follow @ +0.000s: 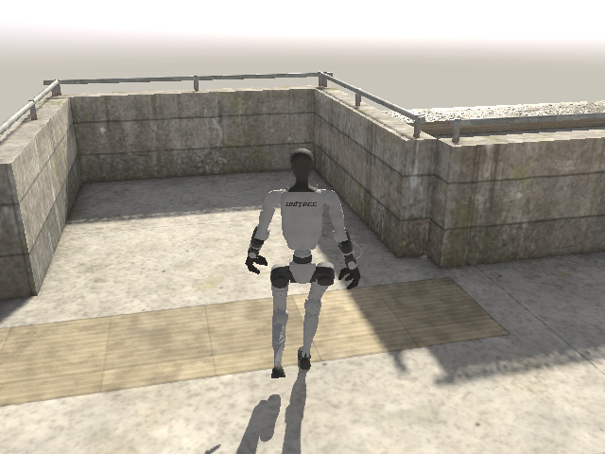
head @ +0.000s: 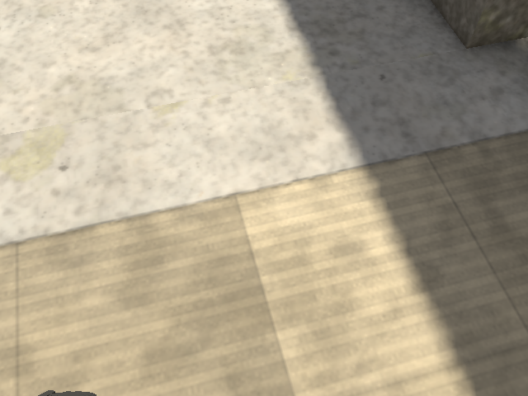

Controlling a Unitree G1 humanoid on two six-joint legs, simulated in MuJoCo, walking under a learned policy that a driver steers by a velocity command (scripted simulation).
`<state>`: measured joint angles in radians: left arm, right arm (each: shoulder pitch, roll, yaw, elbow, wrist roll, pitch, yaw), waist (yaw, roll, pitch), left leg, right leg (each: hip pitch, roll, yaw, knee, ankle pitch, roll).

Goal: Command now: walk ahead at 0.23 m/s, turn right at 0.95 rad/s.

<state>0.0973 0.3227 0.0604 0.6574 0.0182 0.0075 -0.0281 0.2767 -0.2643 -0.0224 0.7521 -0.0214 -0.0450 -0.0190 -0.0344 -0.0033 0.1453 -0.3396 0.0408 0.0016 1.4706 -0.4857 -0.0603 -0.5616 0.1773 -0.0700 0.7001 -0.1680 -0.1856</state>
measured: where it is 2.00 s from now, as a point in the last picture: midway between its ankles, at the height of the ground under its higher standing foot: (137, 226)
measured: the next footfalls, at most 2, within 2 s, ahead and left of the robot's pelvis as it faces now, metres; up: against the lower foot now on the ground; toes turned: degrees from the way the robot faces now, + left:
left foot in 0.48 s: +0.24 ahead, +0.16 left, +0.00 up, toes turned -19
right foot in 0.84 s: +0.20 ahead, -0.04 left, +0.00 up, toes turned +8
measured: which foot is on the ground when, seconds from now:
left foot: up 0.00-0.46, down 0.48-0.84, up 0.86-1.00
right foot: down 0.00-0.48, up 0.50-0.82, down 0.84-1.00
